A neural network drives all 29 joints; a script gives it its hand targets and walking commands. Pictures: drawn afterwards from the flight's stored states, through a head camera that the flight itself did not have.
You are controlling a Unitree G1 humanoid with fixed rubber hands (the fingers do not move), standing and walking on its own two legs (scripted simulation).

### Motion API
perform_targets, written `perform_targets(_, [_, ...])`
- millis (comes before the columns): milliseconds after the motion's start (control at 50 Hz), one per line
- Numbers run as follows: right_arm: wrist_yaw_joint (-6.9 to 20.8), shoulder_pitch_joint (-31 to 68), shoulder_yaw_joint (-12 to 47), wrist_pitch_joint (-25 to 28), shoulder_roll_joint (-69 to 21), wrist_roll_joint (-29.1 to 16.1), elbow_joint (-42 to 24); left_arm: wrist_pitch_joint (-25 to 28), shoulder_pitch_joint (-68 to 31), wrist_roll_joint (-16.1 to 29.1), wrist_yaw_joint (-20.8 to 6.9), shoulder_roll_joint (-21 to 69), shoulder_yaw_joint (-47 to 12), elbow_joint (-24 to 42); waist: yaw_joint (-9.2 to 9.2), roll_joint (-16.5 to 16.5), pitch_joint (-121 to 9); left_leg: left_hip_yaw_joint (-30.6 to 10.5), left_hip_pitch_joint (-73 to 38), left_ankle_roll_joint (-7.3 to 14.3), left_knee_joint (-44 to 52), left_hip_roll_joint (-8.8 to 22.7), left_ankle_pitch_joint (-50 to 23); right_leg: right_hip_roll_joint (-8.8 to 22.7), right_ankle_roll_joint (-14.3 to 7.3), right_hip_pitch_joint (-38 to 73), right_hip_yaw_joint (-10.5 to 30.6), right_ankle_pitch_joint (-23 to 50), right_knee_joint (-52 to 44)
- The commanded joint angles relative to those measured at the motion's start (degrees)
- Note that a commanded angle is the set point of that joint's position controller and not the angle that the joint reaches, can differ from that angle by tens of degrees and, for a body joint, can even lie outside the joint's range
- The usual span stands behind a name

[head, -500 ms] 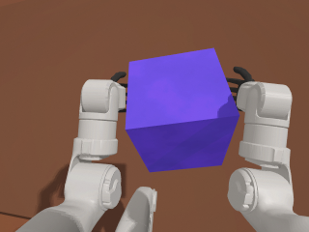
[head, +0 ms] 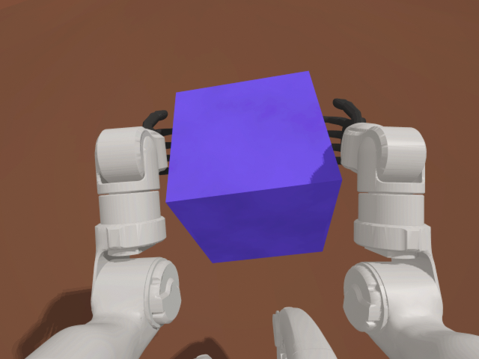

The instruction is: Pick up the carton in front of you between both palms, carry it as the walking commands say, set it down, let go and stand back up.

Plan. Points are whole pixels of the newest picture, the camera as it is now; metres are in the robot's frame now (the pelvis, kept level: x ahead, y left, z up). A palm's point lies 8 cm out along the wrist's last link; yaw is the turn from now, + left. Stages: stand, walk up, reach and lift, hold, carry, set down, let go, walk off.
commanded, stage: carry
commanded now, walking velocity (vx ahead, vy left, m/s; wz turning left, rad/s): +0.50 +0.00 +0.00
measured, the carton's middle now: (255, 178) +0.40 -0.03 +0.07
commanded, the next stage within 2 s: none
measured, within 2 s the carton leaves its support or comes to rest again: neither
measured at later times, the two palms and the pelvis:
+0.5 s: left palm (165, 57) +0.66 +0.14 +0.15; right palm (303, 45) +0.69 -0.15 +0.15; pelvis +0.30 -0.03 +0.03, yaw +4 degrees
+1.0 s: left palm (159, 27) +0.89 +0.19 +0.11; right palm (268, 16) +0.90 -0.11 +0.12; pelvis +0.61 +0.03 +0.04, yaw +0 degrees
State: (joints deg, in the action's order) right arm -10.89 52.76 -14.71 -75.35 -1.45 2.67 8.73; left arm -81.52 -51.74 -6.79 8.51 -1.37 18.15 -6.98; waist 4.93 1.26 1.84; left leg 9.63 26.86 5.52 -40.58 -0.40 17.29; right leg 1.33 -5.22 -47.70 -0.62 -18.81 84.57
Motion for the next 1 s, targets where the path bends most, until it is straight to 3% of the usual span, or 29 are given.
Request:
perform_targets(0, [16.23,41.25,29.43,-2.49,-63.65,-25.88,-3.89,3.27,-47.12,25.44,-11.79,58.86,-32.02,6.08,-1.05,-6.57,-33.1,-22.41,-32.67,8.72,15.06,14.44,-20.7,3.23,0.84,-8.41,0.82,6.0,-11.27])
perform_targets(80, [16.71,38.25,26.93,-3.7,-59.54,-22.96,1.47,2.07,-46.4,26.78,-12.62,59.58,-32.16,0.42,-1.12,-8.69,-29.37,-13.42,-32.3,7.06,17.12,11.12,-27.02,2.27,1.75,-3.6,-3.43,13.92,-28.73])
perform_targets(180, [17.3,39.05,23.18,-3.49,-57.51,-21.05,6.78,1.87,-47.69,28.27,-14.17,62.36,-28.6,-7.05,-0.47,-10.69,-23.49,-10.2,-34.84,4.38,18.73,9.71,-33.56,-0.32,0.96,2.77,-8.17,17.62,-46.75])
perform_targets(220, [17.25,39.31,21.85,-3.1,-57.4,-20.54,8.8,2.14,-47.51,28.22,-14.6,62.9,-26.51,-9.89,-1.65,-11.23,-22.74,-7.55,-33.65,2.14,15.68,9.37,-44.09,-2.68,0.2,11.1,-10.19,18.13,-52.94])
perform_targets(260, [17.17,39.05,20.4,-2.64,-57.69,-20.05,10.79,2.89,-46.47,27.91,-14.92,63.02,-24.42,-12.8,-4.7,-10.69,-25.92,-3.57,-30.38,-1.93,6.25,9.49,-51.28,-4.25,0.21,28.22,-11.81,20.55,-60.37])
perform_targets(280, [17.19,39.08,19.74,-2.36,-57.85,-19.85,11.73,3.43,-45.67,27.54,-15.16,62.91,-23.13,-13.74,-6.64,-7.83,-29.63,-2.39,-24.32,-3.63,-2.58,8.48,-42.38,-1.4,0.21,39.87,-8.28,18.52,-60.36])
perform_targets(300, [17.3,38.67,19.35,-2.13,-58.15,-19.69,12.95,3.95,-44.97,27.12,-15.29,62.2,-21.6,-14.41,-7.52,-0.43,-34.03,-1.56,-14.69,-4.74,-14.04,6.69,-23.49,9.97,-0.57,50.93,7.17,22.8,-56.57])
perform_targets(320, [17.35,41.01,19.16,-1.89,-61.2,-20.06,12.85,4.53,-46.73,25.99,-15.11,60.79,-20.61,-14.6,-6.88,14.39,-37.22,-4.34,5.02,-6.43,-27.79,-1.71,3.37,21.39,-10.21,64.6,30.49,23.92,-59.64])
perform_targets(340, [17.22,40.51,19.38,-1.48,-61.28,-19.85,12.64,4.98,-44.86,26.42,-15.36,62.71,-20.62,-15.03,-7.42,13.58,-34.99,-9.23,13.12,-5.37,-34.47,-2.52,11.0,20.32,-11.79,63.53,33.84,16.59,-64.43])
perform_targets(360, [17.08,40.95,19.99,-0.95,-63.05,-20.09,11.74,5.74,-45.65,26.95,-15.71,64.24,-20.85,-12.12,-7.47,9.62,-33.29,-10.5,15.29,-3.96,-35.4,-0.23,9.17,18.15,-10.1,60.97,28.15,17.07,-64.23])
perform_targets(380, [16.95,41.28,20.7,-0.36,-64.47,-20.66,10.05,6.38,-47.61,27.96,-15.99,65.97,-22.31,-8.58,-6.88,3.1,-32.44,-11.13,14.83,-3.65,-32.66,1.91,5.39,17.0,-8.03,57.49,23.28,16.57,-64.79])
perform_targets(400, [16.75,41.43,21.57,0.1,-65.74,-21.4,8.22,7.03,-50.0,28.98,-16.1,67.39,-23.89,-4.83,-6.05,1.61,-31.22,-11.37,13.54,-3.86,-28.71,3.83,2.99,16.32,-6.66,53.22,19.97,14.49,-66.59])
perform_targets(420, [16.46,41.86,22.67,0.57,-66.97,-22.2,6.13,7.48,-50.91,29.53,-15.98,68.37,-24.86,-2.4,-5.62,2.37,-31.69,-11.05,11.66,-4.36,-26.16,4.76,1.31,15.44,-5.66,51.12,17.38,10.66,-68.41])
perform_targets(480, [15.77,37.13,25.9,1.81,-69.73,-22.71,3.29,8.1,-45.55,29.16,-15.58,70.3,-26.86,-0.29,-5.43,4.11,-32.93,-8.85,11.4,-6.34,-18.17,5.44,-0.94,14.61,-5.63,52.54,11.53,12.44,-71.14])
perform_targets(520, [15.66,32.56,28.2,2.51,-71.37,-22.29,2.34,8.73,-40.79,28.28,-15.65,70.82,-28.44,0.99,-6.26,4.07,-32.7,-7.41,12.05,-7.61,-10.77,6.15,-2.3,14.43,-5.54,55.29,8.58,17.44,-72.2])
perform_targets(560, [15.78,27.77,30.59,3.43,-72.85,-21.8,1.14,9.45,-36.55,27.29,-15.89,71.24,-30.56,3.11,-6.49,4.4,-31.72,-5.44,12.54,-8.1,-4.22,5.69,-5.35,13.11,-4.45,58.73,5.35,27.27,-71.03])
perform_targets(620, [16.0,21.44,34.81,4.73,-73.97,-21.12,-2.71,10.54,-30.51,26.28,-16.27,71.82,-34.63,7.47,-6.6,6.59,-31.21,-3.17,12.53,-7.63,2.43,3.94,-9.19,11.39,-3.01,63.52,1.4,40.0,-68.19])
perform_targets(700, [16.32,13.97,40.62,5.61,-72.99,-20.8,-10.97,11.57,-21.51,24.59,-16.41,70.67,-40.28,15.31,-6.76,7.86,-29.19,-0.78,7.44,-6.33,12.98,1.05,-14.71,10.03,-1.42,64.99,-2.56,47.15,-65.15])
perform_targets(740, [16.78,8.46,42.36,5.48,-70.92,-20.07,-14.51,11.71,-14.8,23.49,-16.34,68.98,-42.71,18.57,-6.72,8.04,-29.52,1.73,-2.52,-5.71,21.21,-0.56,-18.7,8.86,0.37,62.36,-5.01,50.82,-60.13])
perform_targets(760, [17.16,4.64,43.18,5.44,-70.04,-19.32,-15.1,11.65,-12.05,23.39,-16.44,68.31,-44.23,19.85,-5.72,6.02,-31.68,3.58,-14.59,-5.13,24.76,-0.77,-22.31,7.84,1.98,56.42,-7.68,49.29,-53.74])
perform_targets(780, [17.64,0.15,43.63,5.45,-69.01,-18.37,-15.5,11.52,-9.17,23.16,-16.68,67.25,-45.79,20.89,-4.69,4.02,-34.04,-0.1,-27.82,-3.32,21.97,3.28,-20.43,7.41,3.49,45.87,-7.9,40.88,-47.08])
perform_targets(800, [18.0,-4.06,43.19,5.32,-67.34,-17.03,-15.98,11.23,-6.91,23.39,-17.17,66.14,-47.02,21.73,-3.99,-3.87,-38.35,-13.8,-39.51,-1.33,16.56,14.37,-30.77,5.49,4.41,35.42,-8.58,21.74,-35.2])
perform_targets(820, [18.09,-5.87,43.18,5.93,-64.48,-15.14,-15.77,10.78,-5.19,24.38,-17.73,68.12,-48.49,22.01,-3.73,-18.86,-40.88,-30.33,-56.15,8.24,15.08,23.43,-34.71,-0.56,6.12,13.04,-5.35,-2.2,-24.4])
perform_targets(840, [18.31,-9.86,43.86,5.94,-65.12,-15.11,-16.27,10.77,-2.83,24.6,-18.28,67.58,-49.28,22.45,-3.54,-18.43,-37.95,-33.37,-55.91,10.23,17.92,24.29,-33.08,-1.65,5.75,3.27,-2.23,-11.76,-16.34])
perform_targets(880, [19.26,-11.96,44.64,6.08,-68.26,-16.04,-18.97,11.32,-1.77,25.71,-18.81,67.08,-50.15,24.18,-3.67,-6.8,-33.22,-26.22,-48.11,6.87,20.13,22.08,-31.48,3.07,4.92,1.64,0.47,-7.72,-17.45])
perform_targets(900, [19.58,-11.86,45.01,6.33,-69.11,-17.0,-20.54,11.6,-0.84,26.1,-18.9,66.93,-50.63,25.48,-3.86,-3.81,-30.43,-22.98,-42.27,4.94,23.06,21.26,-28.08,4.77,5.25,4.18,0.76,-4.45,-22.68])
perform_targets(920, [19.8,-12.45,45.38,6.49,-69.44,-17.65,-21.8,11.72,0.17,26.31,-18.87,67.1,-51.19,27.17,-4.11,-4.74,-28.82,-20.2,-38.33,3.47,25.82,20.27,-23.6,5.32,5.82,7.1,0.27,-2.76,-27.8])
perform_targets(980, [20.23,-12.65,46.7,6.39,-67.84,-19.39,-23.96,11.8,2.43,26.49,-18.5,67.0,-52.13,28.35,-4.37,-8.61,-26.11,-13.21,-33.31,3.22,29.1,17.2,-18.87,4.48,6.99,10.8,-3.15,1.99,-36.55])
